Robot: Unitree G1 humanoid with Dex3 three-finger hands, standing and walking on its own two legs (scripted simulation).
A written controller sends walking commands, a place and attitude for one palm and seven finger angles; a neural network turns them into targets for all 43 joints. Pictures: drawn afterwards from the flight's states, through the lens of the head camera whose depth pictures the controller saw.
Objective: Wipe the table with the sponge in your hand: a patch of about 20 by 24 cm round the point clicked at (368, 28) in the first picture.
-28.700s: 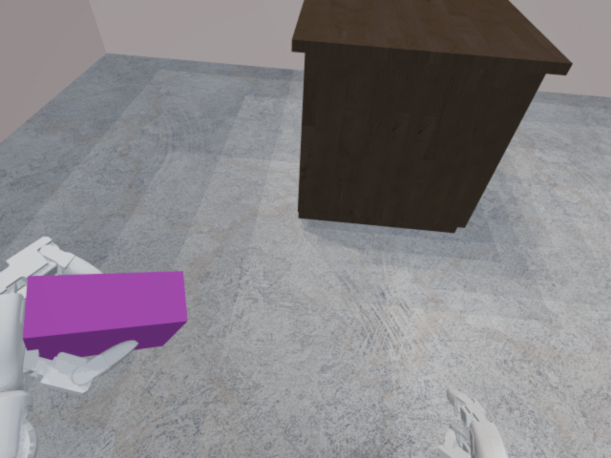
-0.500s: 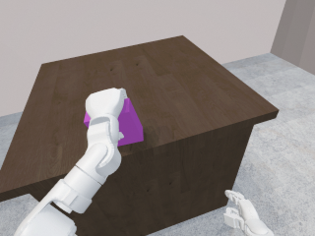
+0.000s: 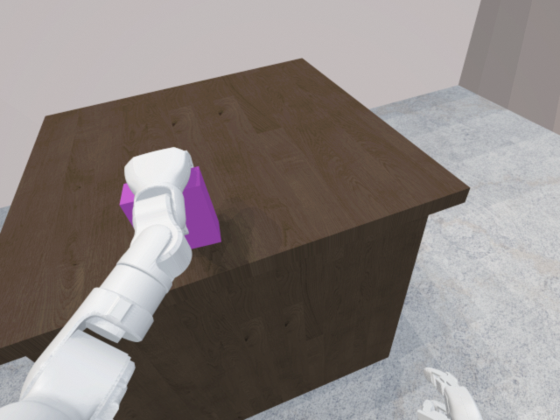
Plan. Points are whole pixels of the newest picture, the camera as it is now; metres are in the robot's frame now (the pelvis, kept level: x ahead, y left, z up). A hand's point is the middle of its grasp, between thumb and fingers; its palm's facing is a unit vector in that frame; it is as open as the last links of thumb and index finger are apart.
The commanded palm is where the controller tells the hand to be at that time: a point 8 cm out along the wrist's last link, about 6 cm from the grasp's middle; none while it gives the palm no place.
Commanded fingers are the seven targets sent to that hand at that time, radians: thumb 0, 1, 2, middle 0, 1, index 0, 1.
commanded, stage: wipe forward along the third lane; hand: left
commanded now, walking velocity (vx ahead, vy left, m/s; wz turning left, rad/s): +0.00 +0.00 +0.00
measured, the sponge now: (179, 223) +0.38 +0.20 +0.11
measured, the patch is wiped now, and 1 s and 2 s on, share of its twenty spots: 0.95 1.00 1.00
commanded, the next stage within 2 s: wipe back along the third lane in 1.02 s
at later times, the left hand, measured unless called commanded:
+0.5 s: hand (167, 182) +0.43 +0.22 +0.15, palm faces -0.04 +0.01 -1.00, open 9.5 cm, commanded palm +0.42 +0.23 +0.18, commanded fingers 0.00 0.10 1.30 -1.20 -1.60 -1.20 -1.60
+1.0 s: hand (159, 166) +0.47 +0.25 +0.16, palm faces -0.05 +0.01 -1.00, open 9.5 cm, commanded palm +0.46 +0.26 +0.18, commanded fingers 0.00 0.10 1.30 -1.20 -1.60 -1.20 -1.60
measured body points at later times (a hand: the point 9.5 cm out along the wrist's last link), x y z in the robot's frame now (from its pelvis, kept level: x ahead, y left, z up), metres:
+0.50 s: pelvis +0.00 +0.00 +0.00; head +0.00 -0.03 +0.45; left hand +0.43 +0.22 +0.21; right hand +0.12 -0.25 -0.13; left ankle -0.02 +0.13 -0.74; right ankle +0.00 -0.05 -0.74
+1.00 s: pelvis +0.00 +0.03 +0.00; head +0.02 +0.01 +0.45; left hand +0.47 +0.25 +0.21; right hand +0.06 -0.24 -0.14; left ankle -0.02 +0.13 -0.74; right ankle +0.00 -0.05 -0.74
